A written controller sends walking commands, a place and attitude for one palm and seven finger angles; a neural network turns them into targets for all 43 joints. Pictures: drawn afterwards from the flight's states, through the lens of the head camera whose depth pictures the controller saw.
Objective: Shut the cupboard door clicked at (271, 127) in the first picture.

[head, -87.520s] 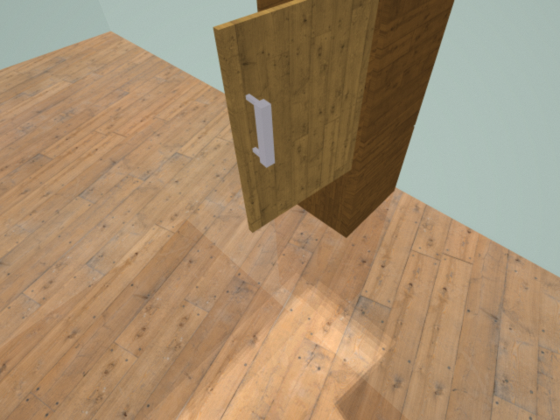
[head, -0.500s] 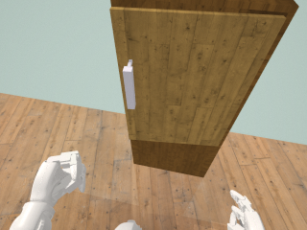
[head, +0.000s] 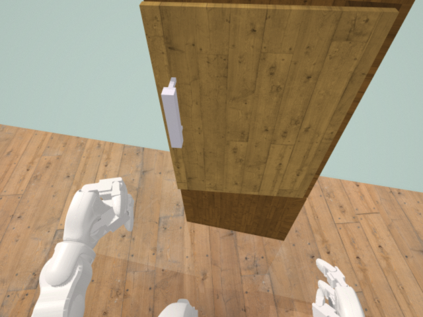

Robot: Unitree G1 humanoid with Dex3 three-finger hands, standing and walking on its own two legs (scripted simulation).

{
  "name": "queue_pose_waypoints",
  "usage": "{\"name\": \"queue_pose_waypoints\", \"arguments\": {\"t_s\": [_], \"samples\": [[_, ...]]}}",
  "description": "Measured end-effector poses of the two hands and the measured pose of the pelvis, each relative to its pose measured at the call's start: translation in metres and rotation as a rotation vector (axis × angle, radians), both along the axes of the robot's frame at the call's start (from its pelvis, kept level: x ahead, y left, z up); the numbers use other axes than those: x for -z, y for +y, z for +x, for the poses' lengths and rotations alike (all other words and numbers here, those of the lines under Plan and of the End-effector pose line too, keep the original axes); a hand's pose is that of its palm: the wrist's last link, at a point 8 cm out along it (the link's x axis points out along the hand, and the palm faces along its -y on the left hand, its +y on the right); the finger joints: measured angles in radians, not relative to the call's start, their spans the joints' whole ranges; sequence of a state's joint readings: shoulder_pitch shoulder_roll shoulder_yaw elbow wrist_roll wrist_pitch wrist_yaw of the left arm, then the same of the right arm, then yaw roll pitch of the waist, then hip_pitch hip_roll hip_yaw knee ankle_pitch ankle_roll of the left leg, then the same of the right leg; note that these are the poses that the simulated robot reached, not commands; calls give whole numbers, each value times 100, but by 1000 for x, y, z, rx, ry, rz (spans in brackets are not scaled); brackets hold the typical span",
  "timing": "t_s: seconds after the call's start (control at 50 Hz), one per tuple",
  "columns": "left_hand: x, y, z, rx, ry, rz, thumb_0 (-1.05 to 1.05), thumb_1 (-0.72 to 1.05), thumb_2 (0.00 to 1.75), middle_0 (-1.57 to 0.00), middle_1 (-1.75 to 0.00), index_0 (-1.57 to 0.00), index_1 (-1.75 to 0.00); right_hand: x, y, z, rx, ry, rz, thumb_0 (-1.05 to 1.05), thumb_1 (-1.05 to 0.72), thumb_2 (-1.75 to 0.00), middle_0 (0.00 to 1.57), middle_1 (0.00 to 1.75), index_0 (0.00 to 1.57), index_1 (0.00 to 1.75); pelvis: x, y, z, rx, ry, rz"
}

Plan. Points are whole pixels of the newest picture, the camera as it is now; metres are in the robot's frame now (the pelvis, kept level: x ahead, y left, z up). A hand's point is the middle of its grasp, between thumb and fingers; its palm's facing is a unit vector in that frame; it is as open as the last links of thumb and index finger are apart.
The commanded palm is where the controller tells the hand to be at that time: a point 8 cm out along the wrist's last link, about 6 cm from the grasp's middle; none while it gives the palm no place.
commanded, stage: bring the fist close to the handle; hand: left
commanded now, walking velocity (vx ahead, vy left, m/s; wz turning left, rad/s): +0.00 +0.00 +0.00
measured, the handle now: (175, 113) +0.53 +0.12 +0.08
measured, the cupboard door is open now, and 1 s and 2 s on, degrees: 7 7 0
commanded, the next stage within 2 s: push the door shut along its arc in 1.14 s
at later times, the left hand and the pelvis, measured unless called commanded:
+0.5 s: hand (165, 170) +0.36 +0.12 +0.09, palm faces -0.07 -1.00 +0.00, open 3.1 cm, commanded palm +0.35 +0.17 +0.09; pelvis +0.01 +0.00 +0.01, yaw -1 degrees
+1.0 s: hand (180, 145) +0.43 +0.10 +0.08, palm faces -0.03 -1.00 -0.04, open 3.1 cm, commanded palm +0.40 +0.15 +0.09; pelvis +0.00 +0.00 +0.00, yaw -3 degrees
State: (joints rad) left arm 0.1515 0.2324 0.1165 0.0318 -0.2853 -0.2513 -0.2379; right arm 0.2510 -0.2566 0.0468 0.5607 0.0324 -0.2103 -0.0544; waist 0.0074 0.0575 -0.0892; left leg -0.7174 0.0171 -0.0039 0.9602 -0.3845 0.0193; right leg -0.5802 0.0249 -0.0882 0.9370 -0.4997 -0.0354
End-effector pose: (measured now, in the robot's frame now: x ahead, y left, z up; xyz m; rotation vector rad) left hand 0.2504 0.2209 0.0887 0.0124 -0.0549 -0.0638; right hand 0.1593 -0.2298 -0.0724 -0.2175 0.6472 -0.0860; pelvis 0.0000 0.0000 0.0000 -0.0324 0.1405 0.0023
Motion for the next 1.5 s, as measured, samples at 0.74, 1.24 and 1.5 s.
{"name": "queue_pose_waypoints", "arguments": {"t_s": [0.74,1.24,1.5], "samples": [[6,-71,144,-14,90,-2,2,90,90,-130,-150,-130,-150,25,-15,-70,131,288,25,1,-91,-90,20,30,21,30,-6,1,2,36,45,21],[-2,-71,161,-36,-7,5,2,90,90,-130,-150,-130,-150,32,-33,-102,191,396,20,1,-91,-90,20,30,20,30,-5,-6,3,48,70,26],[-3,-74,182,15,17,11,3,90,90,-130,-150,-130,-150,32,-28,-91,183,377,11,0,-91,-90,20,30,21,30,-2,-4,1,41,84,22]]}}
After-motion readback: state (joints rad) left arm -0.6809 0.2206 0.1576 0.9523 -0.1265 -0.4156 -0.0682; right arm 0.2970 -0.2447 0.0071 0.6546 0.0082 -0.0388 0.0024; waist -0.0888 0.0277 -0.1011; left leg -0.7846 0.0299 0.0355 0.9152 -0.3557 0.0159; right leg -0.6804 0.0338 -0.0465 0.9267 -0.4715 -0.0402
